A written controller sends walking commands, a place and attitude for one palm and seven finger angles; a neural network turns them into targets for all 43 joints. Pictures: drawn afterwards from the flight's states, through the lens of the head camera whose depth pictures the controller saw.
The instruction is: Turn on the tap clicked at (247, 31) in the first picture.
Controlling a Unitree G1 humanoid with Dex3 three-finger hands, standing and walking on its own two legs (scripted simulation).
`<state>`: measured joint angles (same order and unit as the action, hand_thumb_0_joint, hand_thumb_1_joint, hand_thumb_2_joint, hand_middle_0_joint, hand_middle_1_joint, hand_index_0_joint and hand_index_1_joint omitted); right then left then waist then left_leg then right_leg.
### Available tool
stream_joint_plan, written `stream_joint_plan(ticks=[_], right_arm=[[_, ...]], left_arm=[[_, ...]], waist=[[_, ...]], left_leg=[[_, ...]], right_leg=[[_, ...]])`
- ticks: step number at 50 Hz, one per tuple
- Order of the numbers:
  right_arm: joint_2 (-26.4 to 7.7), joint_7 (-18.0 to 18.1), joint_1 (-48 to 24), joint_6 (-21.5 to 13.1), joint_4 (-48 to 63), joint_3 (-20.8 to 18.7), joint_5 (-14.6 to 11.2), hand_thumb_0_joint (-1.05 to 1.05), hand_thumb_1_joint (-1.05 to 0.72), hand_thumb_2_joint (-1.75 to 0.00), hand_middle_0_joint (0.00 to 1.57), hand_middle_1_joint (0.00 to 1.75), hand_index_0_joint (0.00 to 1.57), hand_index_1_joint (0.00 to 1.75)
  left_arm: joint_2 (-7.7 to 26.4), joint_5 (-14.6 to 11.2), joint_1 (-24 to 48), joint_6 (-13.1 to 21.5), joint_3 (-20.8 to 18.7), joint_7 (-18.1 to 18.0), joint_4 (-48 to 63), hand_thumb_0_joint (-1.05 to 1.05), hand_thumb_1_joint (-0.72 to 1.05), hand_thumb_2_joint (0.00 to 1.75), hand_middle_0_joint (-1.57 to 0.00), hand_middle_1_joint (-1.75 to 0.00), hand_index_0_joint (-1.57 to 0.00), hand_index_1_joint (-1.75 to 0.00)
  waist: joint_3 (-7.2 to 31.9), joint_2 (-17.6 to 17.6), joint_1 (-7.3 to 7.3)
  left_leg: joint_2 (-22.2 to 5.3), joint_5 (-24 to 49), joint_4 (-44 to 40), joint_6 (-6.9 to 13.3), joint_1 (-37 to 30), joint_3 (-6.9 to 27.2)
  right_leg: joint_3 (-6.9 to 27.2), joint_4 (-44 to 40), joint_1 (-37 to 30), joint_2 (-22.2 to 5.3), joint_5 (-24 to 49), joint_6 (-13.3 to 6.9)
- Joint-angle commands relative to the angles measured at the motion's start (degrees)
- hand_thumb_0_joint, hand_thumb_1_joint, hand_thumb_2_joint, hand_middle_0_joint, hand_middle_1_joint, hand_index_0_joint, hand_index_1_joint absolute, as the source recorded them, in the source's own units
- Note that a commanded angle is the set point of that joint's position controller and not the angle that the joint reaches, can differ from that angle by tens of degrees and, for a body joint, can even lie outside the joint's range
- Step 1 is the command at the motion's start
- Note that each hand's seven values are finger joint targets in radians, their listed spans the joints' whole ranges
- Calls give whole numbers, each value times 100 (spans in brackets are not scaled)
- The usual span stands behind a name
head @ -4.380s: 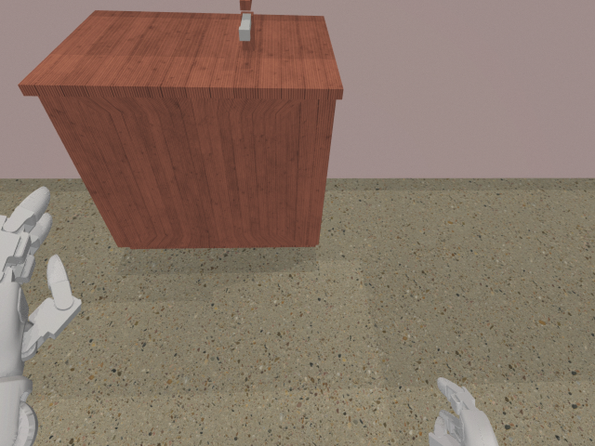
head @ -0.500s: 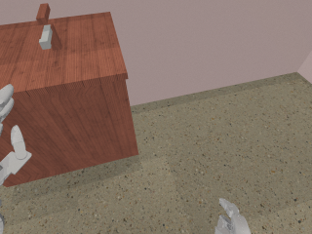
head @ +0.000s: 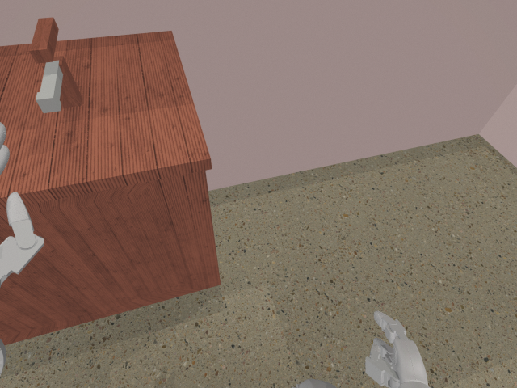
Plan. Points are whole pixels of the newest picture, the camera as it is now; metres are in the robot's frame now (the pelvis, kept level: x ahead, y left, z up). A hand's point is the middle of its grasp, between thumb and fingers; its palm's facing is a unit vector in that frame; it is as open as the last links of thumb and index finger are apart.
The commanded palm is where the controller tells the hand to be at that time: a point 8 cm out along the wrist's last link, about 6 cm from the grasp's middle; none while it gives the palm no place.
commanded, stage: take the last steps up to it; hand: left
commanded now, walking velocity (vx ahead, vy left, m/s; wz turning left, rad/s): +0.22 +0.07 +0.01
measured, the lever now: (48, 101) +0.55 +0.41 +0.12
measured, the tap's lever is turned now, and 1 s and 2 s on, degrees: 0 0 0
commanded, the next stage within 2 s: come to a stop and stand still in 0.36 s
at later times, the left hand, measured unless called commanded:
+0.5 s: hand (82, 183) +0.31 +0.23 +0.18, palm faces +0.38 -0.81 -0.44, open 7.4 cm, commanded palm +0.26 +0.28 +0.19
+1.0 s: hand (111, 180) +0.32 +0.20 +0.18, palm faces +0.40 -0.83 -0.40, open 7.4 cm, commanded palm +0.27 +0.25 +0.19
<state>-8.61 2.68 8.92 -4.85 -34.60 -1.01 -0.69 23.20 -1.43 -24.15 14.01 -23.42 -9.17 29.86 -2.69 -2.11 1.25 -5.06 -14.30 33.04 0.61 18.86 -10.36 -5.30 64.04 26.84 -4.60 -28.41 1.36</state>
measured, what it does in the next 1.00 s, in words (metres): walks ahead: right foot, then left foot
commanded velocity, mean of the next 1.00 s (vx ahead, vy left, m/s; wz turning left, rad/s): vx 0.03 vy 0.00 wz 0.00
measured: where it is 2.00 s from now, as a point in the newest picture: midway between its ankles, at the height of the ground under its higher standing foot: outside the picture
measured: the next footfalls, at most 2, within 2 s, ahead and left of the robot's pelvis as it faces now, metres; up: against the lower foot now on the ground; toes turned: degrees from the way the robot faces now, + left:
right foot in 0.16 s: +0.11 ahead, -0.11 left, +0.00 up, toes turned -10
left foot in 0.52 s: +0.15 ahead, +0.09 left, +0.00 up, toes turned +1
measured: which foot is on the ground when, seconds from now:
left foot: down 0.00-0.16, up 0.18-0.50, down 0.52-1.00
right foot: up 0.00-0.14, down 0.16-0.52, up 0.54-0.84, down 0.86-1.00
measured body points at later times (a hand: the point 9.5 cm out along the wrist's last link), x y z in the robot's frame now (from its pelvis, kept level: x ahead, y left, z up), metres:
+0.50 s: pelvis +0.10 +0.00 +0.00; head +0.14 +0.01 +0.45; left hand +0.29 +0.27 +0.20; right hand +0.27 -0.26 -0.08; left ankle +0.16 +0.12 -0.72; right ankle +0.07 -0.10 -0.73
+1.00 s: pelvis +0.11 -0.03 +0.01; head +0.12 -0.04 +0.46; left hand +0.30 +0.25 +0.20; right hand +0.27 -0.24 -0.09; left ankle +0.13 +0.11 -0.72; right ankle +0.12 -0.11 -0.73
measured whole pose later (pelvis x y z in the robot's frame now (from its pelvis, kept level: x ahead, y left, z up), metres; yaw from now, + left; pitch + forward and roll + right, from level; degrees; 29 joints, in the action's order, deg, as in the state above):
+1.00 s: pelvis +0.11 -0.03 +0.01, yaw +0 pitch -1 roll +0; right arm -10.7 2.8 11.6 -4.2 -35.9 2.2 -0.2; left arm 19.1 -2.6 -26.7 8.7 -18.6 -8.4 27.9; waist -1.6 2.0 -0.7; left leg -3.4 -19.8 38.2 -1.5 19.3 -2.6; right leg -5.9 29.7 14.7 0.8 -14.8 -3.5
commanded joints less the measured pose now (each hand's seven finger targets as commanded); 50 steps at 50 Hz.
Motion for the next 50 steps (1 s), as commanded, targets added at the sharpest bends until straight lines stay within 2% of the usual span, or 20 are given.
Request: stream_joint_plan(ticks=[1,6,7,8,9,11,13,16,20,24,25,26,27,28,32,40,42,45,46,50], right_arm=[[-915,41,-128,-376,727,-204,13,0,-90,-90,20,30,20,30],[-881,194,-134,-273,708,-132,8,0,-90,-90,20,30,20,30],[-831,210,-112,-236,687,-131,10,0,-90,-90,20,30,20,30],[-715,200,-95,-186,718,-99,28,0,-90,-90,20,30,20,30],[-788,162,-267,-248,754,-112,35,0,-90,-90,20,30,20,30],[-808,85,-326,-225,606,-75,33,0,-90,-90,20,30,20,30],[-734,89,-330,-125,513,12,73,0,-90,-90,20,30,20,30],[-736,99,-358,-60,650,-51,101,0,-90,-90,20,30,20,30],[-738,70,-250,-72,890,-133,118,0,-90,-90,20,30,20,30],[-839,165,-61,-60,955,-233,88,0,-90,-90,20,30,20,30],[-967,187,-6,-58,989,-278,60,0,-90,-90,20,30,20,30],[-1064,185,-18,-68,1034,-300,20,0,-90,-90,20,30,20,30],[-961,164,35,-100,1011,-232,80,0,-90,-90,20,30,20,30],[-965,140,-47,-129,929,-201,161,0,-90,-90,20,30,20,30],[-946,-10,-12,-294,910,-169,117,0,-90,-90,20,30,20,30],[-908,42,47,-428,868,-41,93,0,-90,-90,20,30,20,30],[-871,69,-50,-381,890,-1,59,0,-90,-90,20,30,20,30],[-745,87,-30,-323,894,6,33,0,-90,-90,20,30,20,30],[-767,81,-109,-286,877,12,40,0,-90,-90,20,30,20,30],[-709,169,-225,-239,758,122,52,0,-90,-90,20,30,20,30]], left_arm=[[671,-32,-332,331,-444,-35,1548,0,90,90,-20,-30,-20,-30],[633,-4,-50,98,-388,-70,824,0,90,90,-20,-30,-20,-30],[728,43,148,82,-392,-74,743,0,90,90,-20,-30,-20,-30],[932,73,212,60,-505,-102,620,0,90,90,-20,-30,-20,-30],[986,-26,379,29,-582,-91,553,0,90,90,-20,-30,-20,-30],[997,-32,598,132,-574,-61,733,0,90,90,-20,-30,-20,-30],[836,47,189,264,-479,-71,723,0,90,90,-20,-30,-20,-30],[799,58,-34,372,-462,-95,1026,0,90,90,-20,-30,-20,-30],[832,19,-321,369,-581,-163,1369,0,90,90,-20,-30,-20,-30],[829,-6,-102,330,-536,-200,1417,0,90,90,-20,-30,-20,-30],[829,-25,65,353,-480,-186,1501,0,90,90,-20,-30,-20,-30],[784,-60,110,349,-409,-155,1432,0,90,90,-20,-30,-20,-30],[792,-64,-37,376,-445,-125,1125,0,90,90,-20,-30,-20,-30],[931,-49,4,366,-523,-91,1096,0,90,90,-20,-30,-20,-30],[697,-47,-165,233,-260,-34,1718,0,90,90,-20,-30,-20,-30],[677,-138,-109,-62,-302,-40,1255,0,90,90,-20,-30,-20,-30],[680,-100,70,-90,-271,-19,1064,0,90,90,-20,-30,-20,-30],[654,-173,105,-208,-163,15,804,0,90,90,-20,-30,-20,-30],[704,-178,216,-237,-185,12,921,0,90,90,-20,-30,-20,-30],[751,-102,72,-149,-296,-82,900,0,90,90,-20,-30,-20,-30]], waist=[[877,1665,-143],[859,973,-146],[774,305,-127],[754,-978,-114],[709,-1711,-282],[696,-980,-172],[683,-415,-146],[883,-492,-112],[1065,-617,-282],[1091,-87,-105],[1170,660,-64],[1179,1543,-122],[1148,1748,-120],[1124,1727,-117],[1127,1543,-118],[1024,1423,-103],[908,1041,-96],[842,-701,-100],[749,-776,-118],[911,-501,-142]], left_leg=[[-1142,910,-1509,854,-600,1021],[-880,-307,-594,430,-65,612],[-585,-761,218,283,358,416],[67,-1406,1489,33,1274,60],[327,-1817,2710,-108,1895,422],[108,-1330,3681,-196,2229,1114],[-1,-938,3420,-254,2047,960],[60,-585,1967,-226,1298,568],[246,-291,601,-144,742,137],[297,819,-798,-84,-846,98],[-166,1550,-966,97,-1355,671],[-1206,2909,-1032,537,-1879,1973],[-1706,3575,-1405,889,-1834,2812],[-1836,3441,-1503,972,-1595,2960],[-1235,3379,-1238,587,-1388,1478],[-1135,1960,-1144,333,-895,1026],[-869,876,-900,108,-343,820],[166,-561,276,-226,-236,548],[290,-790,752,-223,-131,718],[335,-688,564,-161,236,968]], right_leg=[[-269,-1375,-255,16,506,51],[-499,-3486,-1725,237,1100,9],[249,-3995,-1958,-223,1031,-199],[2143,-4537,-2323,-1291,1205,-718],[3353,-4905,-2471,-2017,1457,-1133],[3039,-4664,-2598,-2068,2382,-1317],[1524,-4332,-2597,-1668,4065,-1083],[623,-4144,-2516,-1378,5025,-875],[629,-4061,-2678,-1324,4687,-919],[350,-3319,-1923,-877,3443,-533],[176,-2640,-1486,-538,2840,-312],[-65,-1837,-523,29,634,-51],[213,-941,-127,313,-755,-41],[500,-573,-96,198,-658,-36],[218,-1597,-532,279,270,11],[-36,-3689,-1601,460,1143,58],[175,-4178,-2066,267,1880,8],[1654,-4732,-1252,-726,2163,-485],[1923,-4906,-1069,-969,2093,-702],[1218,-4319,-1983,-903,3598,-764]])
